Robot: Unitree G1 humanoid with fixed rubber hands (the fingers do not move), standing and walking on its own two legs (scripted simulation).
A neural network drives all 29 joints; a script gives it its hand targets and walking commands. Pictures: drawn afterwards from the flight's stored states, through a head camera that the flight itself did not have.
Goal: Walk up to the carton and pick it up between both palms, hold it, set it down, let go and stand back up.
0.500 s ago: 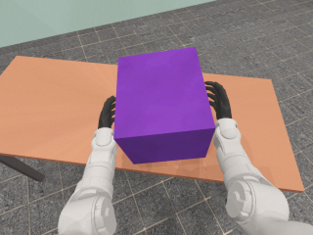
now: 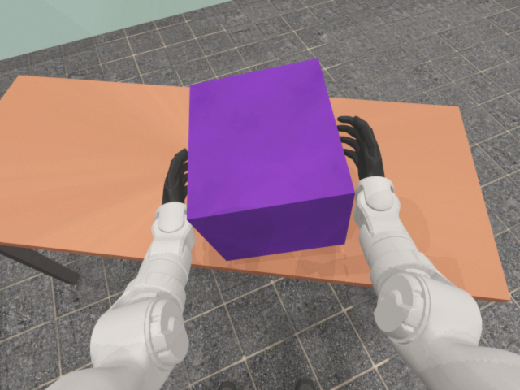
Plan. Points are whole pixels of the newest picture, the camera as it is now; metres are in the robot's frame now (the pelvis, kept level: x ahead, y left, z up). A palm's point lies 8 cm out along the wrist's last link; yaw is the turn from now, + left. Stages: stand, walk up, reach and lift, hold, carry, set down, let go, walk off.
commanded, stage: set down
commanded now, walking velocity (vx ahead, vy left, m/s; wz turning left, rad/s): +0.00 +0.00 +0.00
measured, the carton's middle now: (269, 166) +0.47 +0.02 -0.01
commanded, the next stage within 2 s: none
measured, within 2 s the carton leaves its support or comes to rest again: rests again in 0.98 s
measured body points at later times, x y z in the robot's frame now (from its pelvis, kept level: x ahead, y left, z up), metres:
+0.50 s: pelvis +0.01 +0.01 -0.01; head +0.15 +0.02 +0.42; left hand +0.42 +0.18 -0.05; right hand +0.46 -0.13 +0.00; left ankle -0.03 +0.14 -0.74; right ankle -0.01 -0.11 -0.74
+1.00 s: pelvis -0.01 +0.01 -0.02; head +0.16 +0.00 +0.40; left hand +0.42 +0.17 -0.06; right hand +0.46 -0.14 -0.04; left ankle -0.03 +0.14 -0.74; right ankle -0.01 -0.11 -0.74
